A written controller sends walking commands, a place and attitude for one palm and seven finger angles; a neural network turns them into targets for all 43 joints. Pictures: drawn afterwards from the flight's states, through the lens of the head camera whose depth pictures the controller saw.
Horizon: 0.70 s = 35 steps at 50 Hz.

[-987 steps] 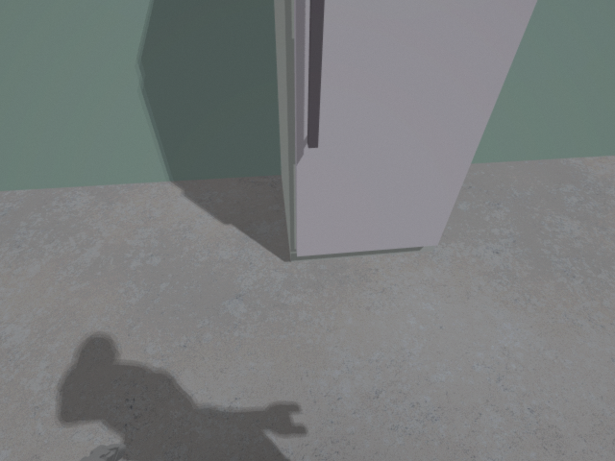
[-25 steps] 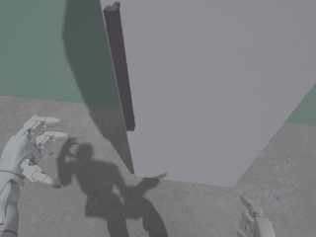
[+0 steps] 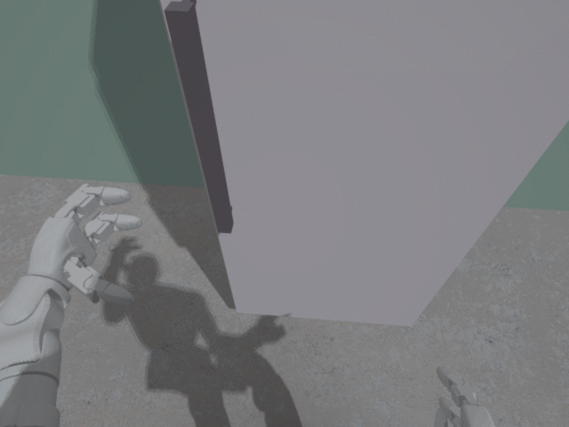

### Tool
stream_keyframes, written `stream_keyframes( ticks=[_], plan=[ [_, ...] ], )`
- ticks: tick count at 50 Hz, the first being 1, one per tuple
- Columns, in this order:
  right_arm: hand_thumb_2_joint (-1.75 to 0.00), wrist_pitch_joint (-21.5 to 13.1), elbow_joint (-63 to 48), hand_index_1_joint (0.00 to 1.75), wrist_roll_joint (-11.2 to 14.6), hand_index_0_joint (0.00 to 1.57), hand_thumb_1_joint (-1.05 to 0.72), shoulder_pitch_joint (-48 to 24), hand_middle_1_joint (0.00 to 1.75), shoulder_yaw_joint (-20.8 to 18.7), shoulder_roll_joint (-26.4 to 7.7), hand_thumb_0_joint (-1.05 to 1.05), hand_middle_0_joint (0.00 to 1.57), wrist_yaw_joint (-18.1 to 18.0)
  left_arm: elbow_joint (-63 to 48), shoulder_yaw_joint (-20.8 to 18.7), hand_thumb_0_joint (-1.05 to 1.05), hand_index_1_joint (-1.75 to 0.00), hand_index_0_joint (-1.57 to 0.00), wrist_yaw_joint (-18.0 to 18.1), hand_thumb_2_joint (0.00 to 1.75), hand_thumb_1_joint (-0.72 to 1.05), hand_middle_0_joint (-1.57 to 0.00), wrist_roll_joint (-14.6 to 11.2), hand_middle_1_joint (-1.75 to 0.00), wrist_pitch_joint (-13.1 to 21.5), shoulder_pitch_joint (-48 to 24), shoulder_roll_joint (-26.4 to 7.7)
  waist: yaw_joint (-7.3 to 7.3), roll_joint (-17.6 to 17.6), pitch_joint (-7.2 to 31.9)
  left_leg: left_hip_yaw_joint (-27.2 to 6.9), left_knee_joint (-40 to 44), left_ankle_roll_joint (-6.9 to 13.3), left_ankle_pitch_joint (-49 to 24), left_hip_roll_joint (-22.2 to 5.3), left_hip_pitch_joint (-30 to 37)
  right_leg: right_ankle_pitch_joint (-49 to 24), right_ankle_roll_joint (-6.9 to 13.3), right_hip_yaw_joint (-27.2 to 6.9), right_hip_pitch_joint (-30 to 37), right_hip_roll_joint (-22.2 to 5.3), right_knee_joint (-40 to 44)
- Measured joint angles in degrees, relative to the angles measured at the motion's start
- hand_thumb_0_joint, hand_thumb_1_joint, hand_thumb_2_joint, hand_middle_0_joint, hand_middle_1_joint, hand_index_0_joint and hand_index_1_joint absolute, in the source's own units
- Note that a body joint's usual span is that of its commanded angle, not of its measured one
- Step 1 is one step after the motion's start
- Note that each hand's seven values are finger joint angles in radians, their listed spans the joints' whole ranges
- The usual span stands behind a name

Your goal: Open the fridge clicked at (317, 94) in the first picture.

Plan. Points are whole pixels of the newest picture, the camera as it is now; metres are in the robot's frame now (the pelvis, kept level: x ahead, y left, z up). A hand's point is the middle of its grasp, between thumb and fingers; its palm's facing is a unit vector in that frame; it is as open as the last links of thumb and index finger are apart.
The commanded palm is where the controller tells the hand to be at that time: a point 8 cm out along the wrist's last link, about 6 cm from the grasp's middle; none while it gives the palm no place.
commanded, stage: move the hooked fingers beside the handle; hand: left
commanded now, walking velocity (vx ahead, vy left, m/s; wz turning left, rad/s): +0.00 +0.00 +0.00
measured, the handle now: (212, 141) +0.53 +0.15 +0.11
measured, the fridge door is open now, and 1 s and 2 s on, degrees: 0 0 0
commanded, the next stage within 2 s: feel for the door with the fingertips in 1.92 s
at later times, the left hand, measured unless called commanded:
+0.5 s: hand (143, 209) +0.39 +0.23 +0.09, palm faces -0.04 -1.00 -0.02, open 14.0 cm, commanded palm +0.37 +0.28 +0.09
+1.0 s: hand (165, 182) +0.45 +0.21 +0.09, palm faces -0.05 -1.00 +0.00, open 14.0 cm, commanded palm +0.43 +0.26 +0.08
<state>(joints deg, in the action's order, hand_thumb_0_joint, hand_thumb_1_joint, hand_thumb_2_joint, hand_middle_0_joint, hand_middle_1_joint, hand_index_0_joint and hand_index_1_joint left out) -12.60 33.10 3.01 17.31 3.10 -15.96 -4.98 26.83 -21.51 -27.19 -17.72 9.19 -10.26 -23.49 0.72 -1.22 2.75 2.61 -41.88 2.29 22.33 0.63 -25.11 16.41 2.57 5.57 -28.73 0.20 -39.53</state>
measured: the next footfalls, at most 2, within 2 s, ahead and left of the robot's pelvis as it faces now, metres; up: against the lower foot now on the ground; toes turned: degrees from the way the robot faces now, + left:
none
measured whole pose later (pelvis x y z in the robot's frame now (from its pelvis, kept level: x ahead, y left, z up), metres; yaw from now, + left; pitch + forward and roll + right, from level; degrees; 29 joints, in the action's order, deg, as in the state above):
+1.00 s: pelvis +0.01 +0.00 -0.01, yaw -1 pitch +12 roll -1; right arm -3.1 35.8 2.2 21.0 2.5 -16.1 -2.9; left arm 56.9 -20.5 -22.1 -11.0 17.2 -38.9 -26.8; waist 5.2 -0.2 4.0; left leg 2.9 -45.1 2.6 23.8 0.2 -33.7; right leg 17.2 2.4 5.3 -37.2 0.5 -42.1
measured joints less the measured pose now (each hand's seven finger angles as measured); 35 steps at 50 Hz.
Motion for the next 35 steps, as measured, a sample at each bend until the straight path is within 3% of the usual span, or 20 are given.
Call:
stream_keyframes(
  ticks=[14,35],
  plan=[
    [-0.9,1.86,1.55,0.3,-0.08,0.2,-0.9,0.1,0.3,-0.01,-0.09,0.02,0.2,-0.06,7.22,2.6,-0.01,-1.2,-0.3,1.61,0.3,-0.5,-0.3,2.07,-1.2,1.82,-8.33,0.4,0.48,0.16,0.07,-0.45,-0.49,0.18,-0.02,0.39,-1.69,0.13,-0.17,0.42,-1.44,-0.43,-0.41],
    [-0.9,6.65,2.39,0.3,-0.45,0.2,-0.91,3.03,0.3,-0.62,-0.31,0.01,0.2,1.33,20.61,1.36,-0.01,-1.2,-0.3,3.71,0.3,-0.5,-0.3,4.68,-1.2,5.48,-20.26,-1.55,2.88,0.78,0.89,0.22,-1.71,0.16,0.9,-0.13,-5.56,0.67,-0.14,-0.27,-5.62,0.09,-1.56]
  ],
)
